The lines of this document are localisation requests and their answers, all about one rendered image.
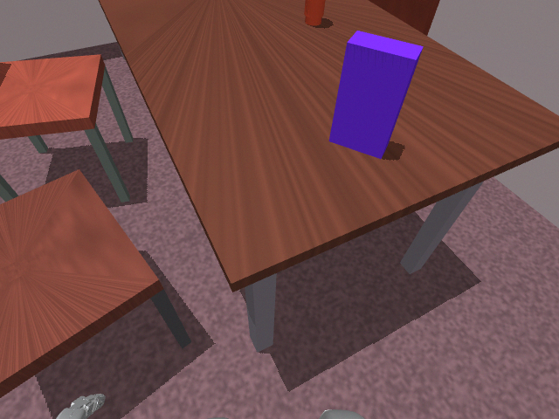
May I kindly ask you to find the left robot hand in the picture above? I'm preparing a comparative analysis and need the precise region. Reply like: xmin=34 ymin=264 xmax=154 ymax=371
xmin=56 ymin=394 xmax=106 ymax=419

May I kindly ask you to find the table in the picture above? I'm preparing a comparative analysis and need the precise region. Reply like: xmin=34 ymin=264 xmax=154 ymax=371
xmin=98 ymin=0 xmax=559 ymax=353

